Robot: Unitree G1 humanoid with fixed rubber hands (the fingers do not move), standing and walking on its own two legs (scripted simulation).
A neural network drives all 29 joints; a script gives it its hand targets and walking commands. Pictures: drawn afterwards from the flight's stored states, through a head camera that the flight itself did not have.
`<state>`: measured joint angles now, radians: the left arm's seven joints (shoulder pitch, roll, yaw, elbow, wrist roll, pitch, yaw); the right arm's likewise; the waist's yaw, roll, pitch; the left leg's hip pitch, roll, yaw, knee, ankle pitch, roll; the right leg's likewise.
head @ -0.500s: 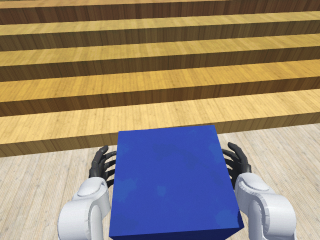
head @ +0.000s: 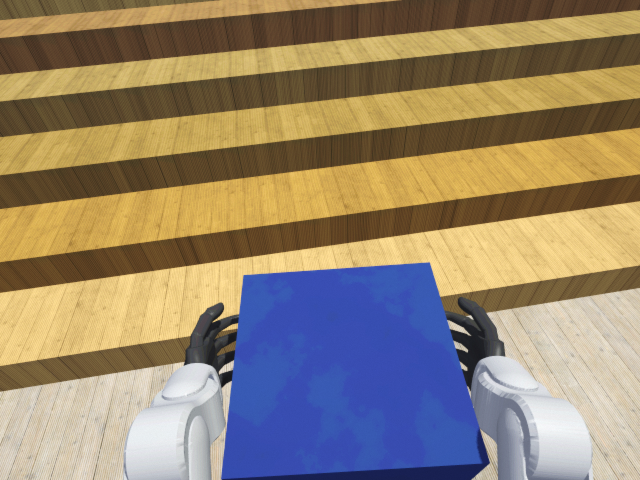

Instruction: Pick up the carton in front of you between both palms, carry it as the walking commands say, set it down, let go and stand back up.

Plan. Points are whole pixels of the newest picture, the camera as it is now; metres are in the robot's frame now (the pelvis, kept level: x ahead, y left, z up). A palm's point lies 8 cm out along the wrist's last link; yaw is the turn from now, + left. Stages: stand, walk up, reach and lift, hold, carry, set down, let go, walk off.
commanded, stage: carry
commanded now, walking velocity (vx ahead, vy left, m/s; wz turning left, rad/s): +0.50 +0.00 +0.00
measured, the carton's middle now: (344, 399) +0.23 +0.00 +0.02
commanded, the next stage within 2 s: none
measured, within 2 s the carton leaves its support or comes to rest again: neither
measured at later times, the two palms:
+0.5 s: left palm (232, 154) +0.62 +0.17 +0.12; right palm (406, 150) +0.60 -0.13 +0.12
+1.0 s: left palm (249, 68) +0.97 +0.18 +0.14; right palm (375, 61) +0.99 -0.12 +0.13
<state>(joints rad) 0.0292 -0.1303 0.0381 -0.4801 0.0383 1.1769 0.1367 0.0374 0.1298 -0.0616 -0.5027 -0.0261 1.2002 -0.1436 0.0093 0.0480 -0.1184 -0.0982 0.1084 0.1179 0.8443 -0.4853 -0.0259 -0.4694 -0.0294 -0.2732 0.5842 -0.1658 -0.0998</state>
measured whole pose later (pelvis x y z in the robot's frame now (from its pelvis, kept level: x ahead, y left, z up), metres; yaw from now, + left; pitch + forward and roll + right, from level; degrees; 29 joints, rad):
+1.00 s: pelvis +0.63 +0.00 +0.01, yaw -1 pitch +5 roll +0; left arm -0.59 -0.11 0.28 -0.16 -0.01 1.16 0.20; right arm -0.58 0.12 -0.32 -0.19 -0.02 1.19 -0.17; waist 0.10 0.01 0.04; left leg -0.62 -0.01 0.03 1.57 -0.40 0.06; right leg -0.40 0.03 -0.14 0.56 -0.25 -0.10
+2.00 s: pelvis +1.28 +0.03 +0.31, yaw +12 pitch +2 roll -1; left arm -0.78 -0.07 0.28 -0.01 -0.03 1.21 0.23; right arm -0.71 0.10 -0.40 -0.17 -0.08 1.27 -0.16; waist 0.14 0.02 0.01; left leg -0.97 0.01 0.01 1.91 -0.35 0.14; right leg -0.29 -0.07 -0.29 0.55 -0.30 -0.05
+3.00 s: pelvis +1.89 +0.25 +0.61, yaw +16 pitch +4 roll +0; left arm -0.89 -0.02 0.26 0.15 -0.08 1.16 0.25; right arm -0.77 0.11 -0.46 -0.08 -0.13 1.21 -0.18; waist 0.21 -0.01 -0.01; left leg -0.97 0.00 0.00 1.79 -0.44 0.07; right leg -0.26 0.16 0.03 0.51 -0.30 -0.15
